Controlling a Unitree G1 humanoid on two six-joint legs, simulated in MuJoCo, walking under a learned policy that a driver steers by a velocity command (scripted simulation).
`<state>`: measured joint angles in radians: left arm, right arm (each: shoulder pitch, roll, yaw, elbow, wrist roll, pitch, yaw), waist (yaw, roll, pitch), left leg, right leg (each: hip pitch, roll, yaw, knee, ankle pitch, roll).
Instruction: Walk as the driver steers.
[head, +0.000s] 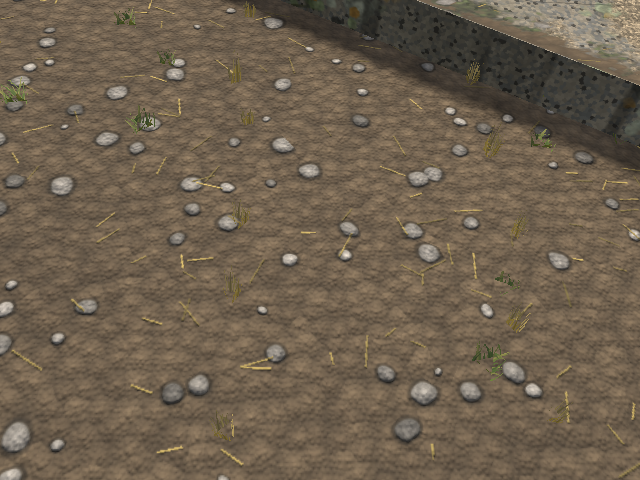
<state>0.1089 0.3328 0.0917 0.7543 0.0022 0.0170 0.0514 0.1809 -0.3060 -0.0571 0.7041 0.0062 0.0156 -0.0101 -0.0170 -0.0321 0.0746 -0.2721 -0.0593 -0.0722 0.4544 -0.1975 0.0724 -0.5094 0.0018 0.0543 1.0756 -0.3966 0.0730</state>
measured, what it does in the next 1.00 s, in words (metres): steps on the spot, turning right: right foot, then right foot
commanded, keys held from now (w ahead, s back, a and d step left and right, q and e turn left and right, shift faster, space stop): q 0.06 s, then no key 0.04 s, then e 0.88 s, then no key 0.02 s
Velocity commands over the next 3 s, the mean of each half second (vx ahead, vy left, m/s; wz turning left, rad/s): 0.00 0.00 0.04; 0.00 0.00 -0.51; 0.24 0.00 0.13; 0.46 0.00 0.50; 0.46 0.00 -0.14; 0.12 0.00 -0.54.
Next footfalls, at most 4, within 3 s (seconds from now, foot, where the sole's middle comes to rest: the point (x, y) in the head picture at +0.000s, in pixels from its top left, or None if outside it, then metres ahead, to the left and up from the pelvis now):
0.28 right None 0.08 -0.16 -0.78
0.82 right None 0.05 -0.19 -0.78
1.36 left None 0.13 0.02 -0.78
1.78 right None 0.43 -0.25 -0.78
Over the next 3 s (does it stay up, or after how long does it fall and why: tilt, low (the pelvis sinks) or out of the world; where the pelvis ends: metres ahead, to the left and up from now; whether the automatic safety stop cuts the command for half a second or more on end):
stays up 0.76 -0.09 -0.01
